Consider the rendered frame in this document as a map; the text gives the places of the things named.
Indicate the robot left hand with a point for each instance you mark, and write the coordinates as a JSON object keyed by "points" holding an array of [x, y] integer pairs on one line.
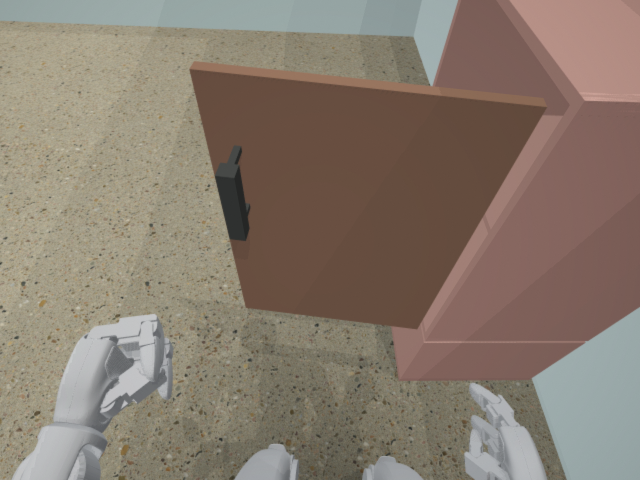
{"points": [[86, 395]]}

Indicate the robot right hand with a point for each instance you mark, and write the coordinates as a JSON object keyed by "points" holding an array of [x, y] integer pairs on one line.
{"points": [[511, 448]]}

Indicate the robot left forearm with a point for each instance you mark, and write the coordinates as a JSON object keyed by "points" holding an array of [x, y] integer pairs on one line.
{"points": [[64, 451]]}

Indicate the cupboard door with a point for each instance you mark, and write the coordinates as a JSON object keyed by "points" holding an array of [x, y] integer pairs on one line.
{"points": [[363, 193]]}

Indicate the handle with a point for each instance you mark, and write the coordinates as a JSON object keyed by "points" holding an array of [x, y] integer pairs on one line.
{"points": [[230, 188]]}

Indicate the robot left thigh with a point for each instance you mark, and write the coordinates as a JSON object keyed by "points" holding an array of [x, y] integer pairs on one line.
{"points": [[270, 464]]}

